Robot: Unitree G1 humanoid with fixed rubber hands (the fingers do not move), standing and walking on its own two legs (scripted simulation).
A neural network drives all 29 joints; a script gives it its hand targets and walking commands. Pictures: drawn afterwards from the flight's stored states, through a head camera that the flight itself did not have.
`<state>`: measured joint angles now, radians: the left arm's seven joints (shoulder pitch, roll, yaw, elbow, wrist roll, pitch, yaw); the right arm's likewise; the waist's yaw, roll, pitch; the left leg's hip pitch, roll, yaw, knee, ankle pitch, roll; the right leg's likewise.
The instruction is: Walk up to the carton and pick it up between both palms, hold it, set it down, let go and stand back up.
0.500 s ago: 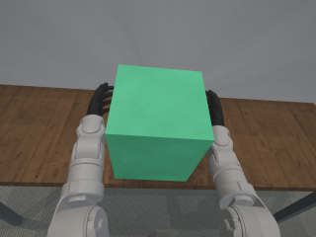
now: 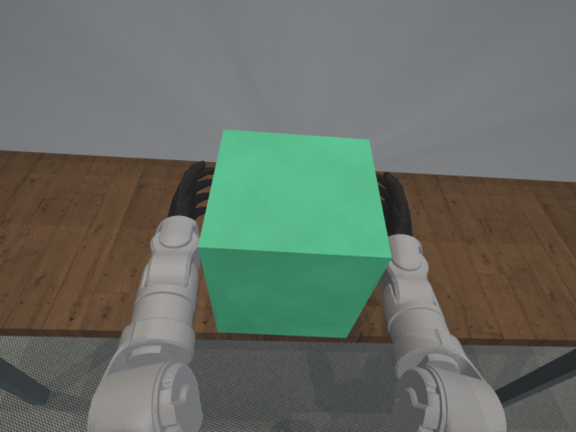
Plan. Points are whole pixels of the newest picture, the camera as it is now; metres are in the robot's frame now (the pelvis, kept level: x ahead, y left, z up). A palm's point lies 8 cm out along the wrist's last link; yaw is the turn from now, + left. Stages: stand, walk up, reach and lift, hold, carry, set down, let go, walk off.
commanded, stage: set down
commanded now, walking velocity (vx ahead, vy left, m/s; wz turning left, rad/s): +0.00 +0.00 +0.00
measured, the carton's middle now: (289, 241) +0.39 +0.00 +0.04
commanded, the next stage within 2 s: none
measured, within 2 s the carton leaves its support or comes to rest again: rests again in 0.94 s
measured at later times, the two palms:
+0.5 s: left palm (189, 227) +0.39 +0.15 +0.06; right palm (391, 236) +0.39 -0.15 +0.07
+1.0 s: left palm (191, 235) +0.39 +0.15 +0.04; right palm (390, 243) +0.38 -0.15 +0.05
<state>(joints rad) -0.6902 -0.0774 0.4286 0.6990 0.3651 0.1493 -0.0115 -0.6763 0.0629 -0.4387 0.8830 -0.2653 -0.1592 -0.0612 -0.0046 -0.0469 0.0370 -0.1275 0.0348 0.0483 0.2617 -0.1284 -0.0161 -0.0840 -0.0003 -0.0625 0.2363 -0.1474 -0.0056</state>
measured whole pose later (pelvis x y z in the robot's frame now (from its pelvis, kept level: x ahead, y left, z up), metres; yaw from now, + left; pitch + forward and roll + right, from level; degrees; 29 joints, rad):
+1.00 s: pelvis +0.00 +0.00 +0.00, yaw -1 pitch +6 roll +0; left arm -0.66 -0.08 0.46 0.87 0.38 -0.08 0.03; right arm -0.65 0.07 -0.52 0.95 -0.39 -0.30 -0.05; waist 0.01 -0.02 -0.02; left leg -0.25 0.04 0.06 0.28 -0.13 -0.01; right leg -0.21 0.00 -0.05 0.25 -0.14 -0.01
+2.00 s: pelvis +0.00 +0.00 +0.00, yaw -2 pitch +6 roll +0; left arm -0.68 -0.11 0.55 0.85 0.46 -0.16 0.01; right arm -0.65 0.08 -0.57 0.92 -0.43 -0.31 -0.02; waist 0.01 -0.04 0.01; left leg -0.26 0.05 0.09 0.29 -0.13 -0.01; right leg -0.24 0.01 -0.02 0.27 -0.14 -0.01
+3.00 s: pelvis -0.02 -0.01 -0.02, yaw -3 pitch +15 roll -1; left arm -0.99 0.26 -0.01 1.18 -0.24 -0.05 0.07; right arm -0.98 -0.35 0.19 1.20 0.48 -0.08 -0.05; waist 0.05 -0.02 -0.21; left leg -0.56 0.08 0.07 0.48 -0.17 -0.02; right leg -0.54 0.03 -0.03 0.45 -0.17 -0.02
